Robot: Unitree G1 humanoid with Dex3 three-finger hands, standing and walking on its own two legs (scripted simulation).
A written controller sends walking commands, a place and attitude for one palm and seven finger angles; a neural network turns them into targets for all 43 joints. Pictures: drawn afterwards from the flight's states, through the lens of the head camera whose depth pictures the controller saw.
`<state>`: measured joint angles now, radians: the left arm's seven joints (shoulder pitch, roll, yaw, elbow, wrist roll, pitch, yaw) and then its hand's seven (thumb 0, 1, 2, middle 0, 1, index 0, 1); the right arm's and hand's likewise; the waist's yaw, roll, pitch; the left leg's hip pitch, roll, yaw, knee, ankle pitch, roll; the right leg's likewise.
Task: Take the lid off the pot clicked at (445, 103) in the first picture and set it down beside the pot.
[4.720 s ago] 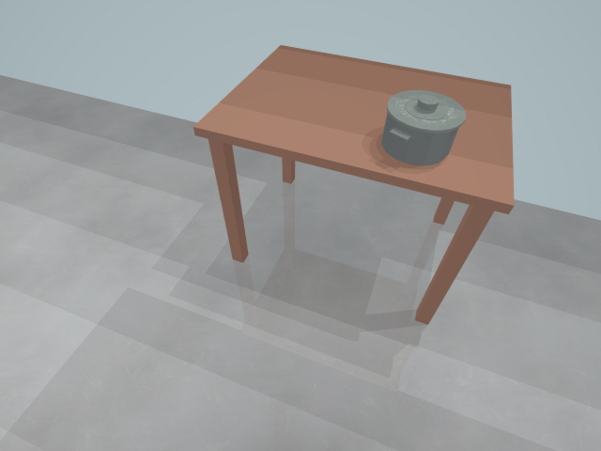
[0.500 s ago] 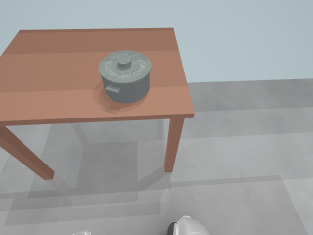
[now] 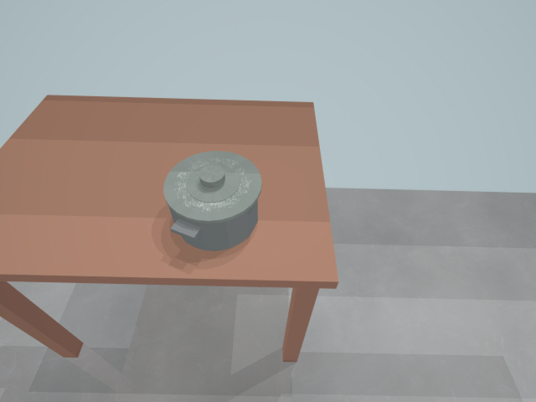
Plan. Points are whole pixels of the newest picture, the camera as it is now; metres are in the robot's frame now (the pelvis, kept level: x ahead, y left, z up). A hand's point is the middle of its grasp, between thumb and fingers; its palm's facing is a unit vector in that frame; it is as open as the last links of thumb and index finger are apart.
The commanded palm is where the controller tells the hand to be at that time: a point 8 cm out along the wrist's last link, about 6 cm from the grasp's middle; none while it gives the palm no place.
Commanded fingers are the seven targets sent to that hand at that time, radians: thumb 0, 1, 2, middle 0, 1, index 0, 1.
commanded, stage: come to a stop and stand still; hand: left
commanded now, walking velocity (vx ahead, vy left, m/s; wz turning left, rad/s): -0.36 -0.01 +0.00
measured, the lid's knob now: (212, 176) +0.51 +0.17 +0.02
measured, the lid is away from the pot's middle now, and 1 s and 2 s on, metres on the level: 0.00 0.00 0.00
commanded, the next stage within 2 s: look again from close up in 1.26 s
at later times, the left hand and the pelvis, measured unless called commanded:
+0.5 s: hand out of the picture +0.00 +0.15 -0.15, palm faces +0.06 -0.95 -0.31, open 7.3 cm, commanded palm none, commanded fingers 0.00 0.90 0.90 -0.20 -0.30 -0.20 -0.30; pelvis -0.02 -0.06 +0.00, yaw -1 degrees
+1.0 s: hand out of the picture -0.07 +0.17 -0.18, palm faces +0.11 -0.97 -0.22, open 7.4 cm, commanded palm none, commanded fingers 0.00 0.90 0.90 -0.20 -0.30 -0.20 -0.30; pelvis -0.04 -0.01 +0.00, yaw +1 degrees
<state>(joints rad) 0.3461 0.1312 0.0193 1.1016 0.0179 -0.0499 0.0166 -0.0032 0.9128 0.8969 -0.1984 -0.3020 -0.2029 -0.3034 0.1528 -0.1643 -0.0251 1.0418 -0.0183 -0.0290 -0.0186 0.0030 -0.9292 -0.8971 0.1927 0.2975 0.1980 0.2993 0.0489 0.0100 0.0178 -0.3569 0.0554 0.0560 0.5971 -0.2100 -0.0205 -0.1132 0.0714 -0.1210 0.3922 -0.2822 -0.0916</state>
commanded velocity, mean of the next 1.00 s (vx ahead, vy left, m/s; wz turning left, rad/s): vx -0.01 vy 0.05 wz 0.00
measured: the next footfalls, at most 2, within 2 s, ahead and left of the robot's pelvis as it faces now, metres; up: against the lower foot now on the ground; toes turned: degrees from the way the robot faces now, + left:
left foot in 0.02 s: +0.08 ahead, +0.12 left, +0.00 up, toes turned +4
right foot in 0.36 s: +0.07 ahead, -0.11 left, +0.00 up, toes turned -2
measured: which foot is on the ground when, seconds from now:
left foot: up 0.00-0.00, down 0.02-0.40, up 0.42-0.90, down 0.92-1.00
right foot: down 0.00-0.10, up 0.12-0.34, down 0.36-1.00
